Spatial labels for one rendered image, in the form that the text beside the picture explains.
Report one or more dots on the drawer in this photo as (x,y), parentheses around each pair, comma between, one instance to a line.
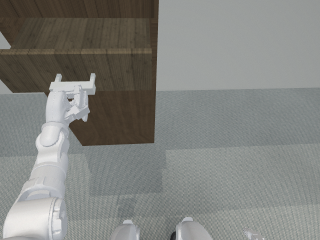
(117,50)

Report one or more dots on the robot right thigh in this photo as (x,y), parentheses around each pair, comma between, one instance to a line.
(191,230)

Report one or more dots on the handle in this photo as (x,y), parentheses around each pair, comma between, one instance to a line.
(88,86)

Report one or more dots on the robot left hand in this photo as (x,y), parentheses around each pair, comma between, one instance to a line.
(57,104)

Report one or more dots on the cabinet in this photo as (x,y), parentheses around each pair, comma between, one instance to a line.
(116,117)

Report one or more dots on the robot left upper arm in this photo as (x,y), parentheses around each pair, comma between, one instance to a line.
(37,219)

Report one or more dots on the robot left forearm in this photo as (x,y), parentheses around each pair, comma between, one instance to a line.
(50,169)

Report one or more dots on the left robot shin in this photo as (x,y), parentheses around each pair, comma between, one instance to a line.
(127,222)

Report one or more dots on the robot right hand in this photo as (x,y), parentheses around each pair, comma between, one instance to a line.
(252,235)

